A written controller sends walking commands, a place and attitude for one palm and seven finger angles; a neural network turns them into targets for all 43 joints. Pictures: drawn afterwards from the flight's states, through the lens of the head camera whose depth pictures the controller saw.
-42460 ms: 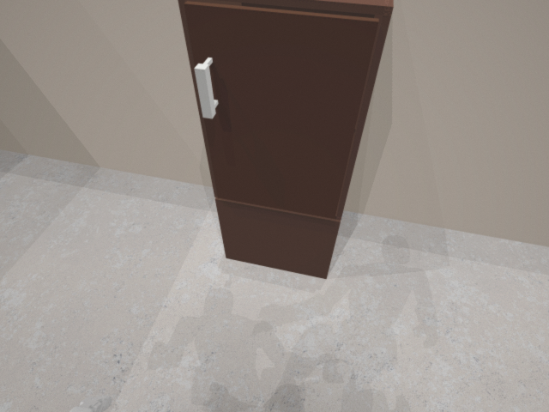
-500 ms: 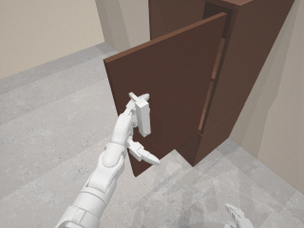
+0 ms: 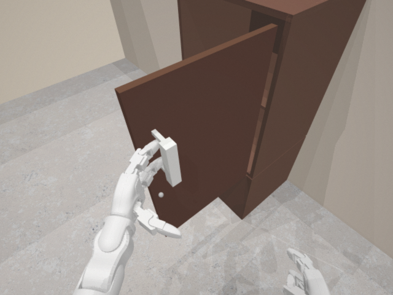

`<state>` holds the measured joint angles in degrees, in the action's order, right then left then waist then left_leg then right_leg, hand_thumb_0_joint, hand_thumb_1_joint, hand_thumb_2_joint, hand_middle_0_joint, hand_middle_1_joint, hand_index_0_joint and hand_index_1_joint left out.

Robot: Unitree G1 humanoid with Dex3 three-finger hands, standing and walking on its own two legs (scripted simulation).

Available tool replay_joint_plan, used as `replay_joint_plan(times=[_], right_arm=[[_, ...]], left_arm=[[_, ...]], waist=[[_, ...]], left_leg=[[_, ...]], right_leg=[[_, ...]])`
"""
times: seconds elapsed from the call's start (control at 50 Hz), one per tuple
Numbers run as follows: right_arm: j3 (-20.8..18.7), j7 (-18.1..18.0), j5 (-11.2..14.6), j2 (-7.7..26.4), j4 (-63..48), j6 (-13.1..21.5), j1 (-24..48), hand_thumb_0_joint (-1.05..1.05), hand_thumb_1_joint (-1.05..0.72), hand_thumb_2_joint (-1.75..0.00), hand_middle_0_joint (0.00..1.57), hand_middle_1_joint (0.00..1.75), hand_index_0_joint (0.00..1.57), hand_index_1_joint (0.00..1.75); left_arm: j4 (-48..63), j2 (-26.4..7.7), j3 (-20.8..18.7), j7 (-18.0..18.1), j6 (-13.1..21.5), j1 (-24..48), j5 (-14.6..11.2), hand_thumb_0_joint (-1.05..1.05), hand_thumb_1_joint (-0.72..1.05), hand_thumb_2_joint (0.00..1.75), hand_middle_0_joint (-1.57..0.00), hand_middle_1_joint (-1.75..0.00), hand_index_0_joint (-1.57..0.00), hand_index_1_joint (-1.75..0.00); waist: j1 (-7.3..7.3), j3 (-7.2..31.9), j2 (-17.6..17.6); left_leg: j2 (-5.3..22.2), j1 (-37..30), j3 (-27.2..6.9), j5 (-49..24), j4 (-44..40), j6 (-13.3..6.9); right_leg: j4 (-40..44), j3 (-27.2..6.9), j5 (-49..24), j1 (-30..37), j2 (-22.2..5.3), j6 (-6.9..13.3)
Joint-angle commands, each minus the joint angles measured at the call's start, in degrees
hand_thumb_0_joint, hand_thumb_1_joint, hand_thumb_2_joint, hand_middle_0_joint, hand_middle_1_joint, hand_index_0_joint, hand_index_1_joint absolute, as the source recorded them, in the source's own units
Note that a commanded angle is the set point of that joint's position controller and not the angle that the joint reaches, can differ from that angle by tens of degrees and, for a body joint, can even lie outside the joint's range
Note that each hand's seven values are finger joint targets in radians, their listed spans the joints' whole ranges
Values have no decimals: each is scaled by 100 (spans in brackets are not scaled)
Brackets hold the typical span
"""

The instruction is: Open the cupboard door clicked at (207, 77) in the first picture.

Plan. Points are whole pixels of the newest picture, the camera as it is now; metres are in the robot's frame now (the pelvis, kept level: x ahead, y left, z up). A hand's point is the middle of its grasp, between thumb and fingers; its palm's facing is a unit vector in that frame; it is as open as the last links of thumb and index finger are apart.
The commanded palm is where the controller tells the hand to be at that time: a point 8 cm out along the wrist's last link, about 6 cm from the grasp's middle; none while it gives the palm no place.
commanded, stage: slide the hand sideways off the handle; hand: left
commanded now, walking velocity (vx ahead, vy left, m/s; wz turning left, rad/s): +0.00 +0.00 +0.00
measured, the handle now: (165, 157) +0.37 +0.09 +0.09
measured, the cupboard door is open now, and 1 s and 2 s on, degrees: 89 88 88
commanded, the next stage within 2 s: draw the hand back to the body in 0.48 s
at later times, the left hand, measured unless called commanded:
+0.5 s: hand (119, 218) +0.24 +0.16 +0.08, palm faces -0.06 -1.00 -0.04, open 16.3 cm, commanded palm +0.21 +0.21 +0.08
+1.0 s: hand (93, 220) +0.22 +0.19 +0.11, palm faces -0.02 -1.00 -0.08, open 16.3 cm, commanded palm +0.19 +0.25 +0.12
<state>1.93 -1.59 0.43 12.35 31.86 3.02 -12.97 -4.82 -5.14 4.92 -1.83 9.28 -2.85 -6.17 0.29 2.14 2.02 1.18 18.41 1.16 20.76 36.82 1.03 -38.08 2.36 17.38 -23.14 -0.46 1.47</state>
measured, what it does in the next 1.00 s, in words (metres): stands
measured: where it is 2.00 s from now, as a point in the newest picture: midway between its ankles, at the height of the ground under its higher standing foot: outside the picture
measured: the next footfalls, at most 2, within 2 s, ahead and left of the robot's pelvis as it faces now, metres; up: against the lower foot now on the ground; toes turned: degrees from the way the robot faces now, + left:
none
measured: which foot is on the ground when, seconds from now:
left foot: down 0.00-1.00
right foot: down 0.00-1.00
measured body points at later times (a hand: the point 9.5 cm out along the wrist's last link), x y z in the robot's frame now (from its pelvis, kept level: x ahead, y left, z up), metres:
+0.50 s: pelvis +0.01 +0.01 -0.01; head +0.02 -0.01 +0.44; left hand +0.23 +0.21 +0.08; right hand +0.20 -0.21 -0.09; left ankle -0.02 +0.13 -0.72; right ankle +0.03 -0.10 -0.72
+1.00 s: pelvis +0.01 +0.02 +0.00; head +0.00 +0.00 +0.45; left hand +0.21 +0.24 +0.12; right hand +0.20 -0.19 -0.07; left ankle -0.02 +0.13 -0.72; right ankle +0.03 -0.10 -0.72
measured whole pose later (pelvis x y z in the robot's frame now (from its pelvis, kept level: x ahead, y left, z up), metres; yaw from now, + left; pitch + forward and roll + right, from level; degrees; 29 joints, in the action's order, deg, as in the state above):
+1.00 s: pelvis +0.01 +0.02 +0.00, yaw +2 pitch +1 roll -1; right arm 3.7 -4.0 1.6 13.7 31.4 12.5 -14.7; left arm 15.7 -12.9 -6.4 -12.7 3.4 -21.0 -13.7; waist 1.7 3.3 3.4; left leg 0.2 18.6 -0.6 23.4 40.8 -0.3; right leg -39.2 3.9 19.1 -21.2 -1.5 0.0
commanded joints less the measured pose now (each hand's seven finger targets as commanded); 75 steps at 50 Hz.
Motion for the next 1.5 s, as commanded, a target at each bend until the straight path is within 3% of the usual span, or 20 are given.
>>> replay_joint_plan(times=[0.0,0.16,0.28,0.36,0.42,0.5,0.56,0.62,0.66,0.72,0.76,0.9,0.96,1.06,1.08,1.1,1.16,1.2,1.32,1.48], right_arm=[[-191,-62,27,485,-967,384,580,0,-90,-90,20,30,20,30],[-182,-156,57,560,-931,618,577,0,-90,-90,20,30,20,30],[-189,-157,57,602,-1014,825,490,0,-90,-90,20,30,20,30],[-193,-172,76,665,-1036,935,452,0,-90,-90,20,30,20,30],[-189,-202,74,704,-999,996,434,0,-90,-90,20,30,20,30],[-170,-200,85,661,-1054,1129,426,0,-90,-90,20,30,20,30],[-167,-214,94,690,-983,1164,436,0,-90,-90,20,30,20,30],[-161,-227,97,692,-1004,1198,459,0,-90,-90,20,30,20,30],[-133,-226,115,646,-1049,1217,455,0,-90,-90,20,30,20,30],[-110,-232,110,661,-1036,1223,470,0,-90,-90,20,30,20,30],[-93,-229,134,654,-1061,1227,502,0,-90,-90,20,30,20,30],[-77,-281,149,680,-1068,1292,508,0,-90,-90,20,30,20,30],[-78,-324,155,713,-1017,1341,519,0,-90,-90,20,30,20,30],[-47,-380,179,731,-922,1388,593,0,-90,-90,20,30,20,30],[-120,-470,34,642,-868,1328,662,0,-90,-90,20,30,20,30],[-78,-485,-36,565,-827,1310,605,0,-90,-90,20,30,20,30],[-69,-432,-48,592,-680,1162,662,0,-90,-90,20,30,20,30],[-92,-422,-69,600,-638,1115,718,0,-90,-90,20,30,20,30],[-131,-429,-116,600,-467,1016,845,0,-90,-90,20,30,20,30],[-183,-355,-122,589,-393,884,892,0,-90,-90,20,30,20,30]], left_arm=[[1608,-626,-683,-147,366,758,-175,0,-50,30,-15,-30,-15,-30],[1854,-977,-1072,-618,436,387,-473,0,-50,30,-15,-30,-15,-30],[2183,-883,-949,-978,502,-90,-626,0,-50,30,-15,-30,-15,-30],[2252,-952,-960,-1123,465,-323,-674,0,-50,30,-15,-30,-15,-30],[2293,-1244,-1284,-1120,440,-479,-726,0,-50,30,-15,-30,-15,-30],[2576,-879,-887,-1110,448,-437,-726,0,-50,30,-15,-30,-15,-30],[2467,-955,-911,-1019,423,-214,-646,0,-50,30,-15,-30,-15,-30],[2656,-1246,-1155,-913,352,-377,-579,0,-50,30,-15,-30,-15,-30],[2826,-1120,-1070,-890,277,-404,-588,0,-50,30,-15,-30,-15,-30],[2790,-1281,-1344,-884,107,-890,-664,0,-50,30,-15,-30,-15,-30],[2885,-1173,-1268,-935,-5,-921,-720,0,-50,30,-15,-30,-15,-30],[3374,-1292,-1436,-1093,-216,-1029,-847,0,-50,30,-15,-30,-15,-30],[3412,-1518,-1699,-1154,-255,-1066,-907,0,-50,30,-15,-30,-15,-30],[3377,-1690,-1997,-1337,-374,-1008,-1065,0,-32,37,-16,-30,-16,-30],[4053,-2330,-2089,-391,-212,-687,-191,0,-29,39,-16,-30,-16,-30],[3677,-1794,-1854,7,-281,-1284,-100,0,-26,40,-16,-30,-16,-30],[3641,-1610,-1607,529,-270,-1543,194,0,-15,45,-16,-30,-16,-30],[3807,-1721,-1664,696,-196,-1418,326,0,-8,48,-16,-30,-16,-30],[3702,-2040,-2055,918,-87,-1504,468,0,13,57,-17,-30,-17,-30],[3700,-2090,-2371,930,-52,-1731,440,0,41,69,-18,-30,-18,-30]], waist=[[127,1082,-598],[100,1050,-327],[97,1222,-283],[45,984,-333],[99,949,-310],[23,960,-240],[-17,820,-229],[120,1039,-42],[122,1081,-1],[219,1012,-141],[175,786,-145],[151,713,-69],[167,630,-101],[190,497,-38],[337,419,-14],[245,91,-88],[225,-74,7],[231,91,204],[296,115,50],[352,119,51]], left_leg=[[-243,276,31,-1040,-358,-195],[-267,348,-58,-1038,-189,-177],[-264,300,-120,-1275,-89,-176],[-241,401,-185,-1171,-44,-166],[-246,527,-203,-1024,3,-153],[-232,437,-253,-1070,35,-146],[-223,554,-288,-773,33,-138],[-205,445,-311,-810,-50,-131],[-197,341,-317,-988,-100,-124],[-169,359,-301,-1146,-168,-115],[-167,371,-274,-1047,-219,-121],[-167,125,-290,-1075,-326,-131],[-176,114,-302,-1001,-354,-145],[-184,37,-325,-974,-449,-153],[-131,33,-236,-914,-709,-191],[-134,-3,-205,-765,-791,-170],[-87,-271,-195,-825,-1021,-177],[-80,-514,-177,-965,-1170,-174],[-40,-866,-122,-1449,-1480,-180],[-12,-1117,-86,-2134,-1659,-160]], right_leg=[[537,-215,-1529,1141,-16,-82],[426,-220,-1469,992,-23,-74],[245,-120,-1765,980,-16,-72],[186,-28,-1517,705,20,-68],[196,-65,-1228,684,8,-49],[89,55,-1227,481,20,-56],[102,56,-786,308,16,-54],[86,70,-696,454,17,-13],[75,117,-908,530,18,-12],[140,136,-1077,725,36,-6],[214,146,-1038,669,38,-37],[371,181,-1034,727,63,-53],[464,161,-943,768,61,-58],[627,150,-899,878,58,-57],[923,-71,-756,1149,-19,-29],[1091,-40,-550,1052,-50,-39],[1289,1,-505,1196,-50,-42],[1345,0,-622,1377,-50,-34],[1575,12,-1041,1806,-34,-31],[1671,19,-1610,2137,-6,-49]])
